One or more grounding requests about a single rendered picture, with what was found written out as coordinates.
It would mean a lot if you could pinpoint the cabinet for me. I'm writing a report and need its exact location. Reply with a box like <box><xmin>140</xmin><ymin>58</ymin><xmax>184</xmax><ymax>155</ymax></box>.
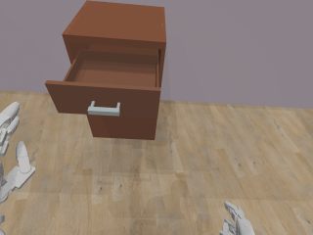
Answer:
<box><xmin>62</xmin><ymin>0</ymin><xmax>166</xmax><ymax>140</ymax></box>

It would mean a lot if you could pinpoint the drawer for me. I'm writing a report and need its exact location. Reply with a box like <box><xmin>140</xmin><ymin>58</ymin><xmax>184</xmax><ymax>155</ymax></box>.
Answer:
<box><xmin>45</xmin><ymin>49</ymin><xmax>161</xmax><ymax>118</ymax></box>

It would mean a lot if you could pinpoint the robot left hand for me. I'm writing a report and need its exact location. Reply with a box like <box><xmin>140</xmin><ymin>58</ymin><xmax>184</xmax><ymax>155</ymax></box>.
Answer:
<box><xmin>0</xmin><ymin>102</ymin><xmax>35</xmax><ymax>205</ymax></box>

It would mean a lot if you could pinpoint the handle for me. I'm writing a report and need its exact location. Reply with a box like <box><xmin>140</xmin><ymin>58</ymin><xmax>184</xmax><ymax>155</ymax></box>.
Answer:
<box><xmin>87</xmin><ymin>101</ymin><xmax>120</xmax><ymax>117</ymax></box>

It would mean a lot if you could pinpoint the robot right hand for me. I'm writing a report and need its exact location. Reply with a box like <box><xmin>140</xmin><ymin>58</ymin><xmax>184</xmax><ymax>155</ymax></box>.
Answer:
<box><xmin>219</xmin><ymin>201</ymin><xmax>255</xmax><ymax>235</ymax></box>

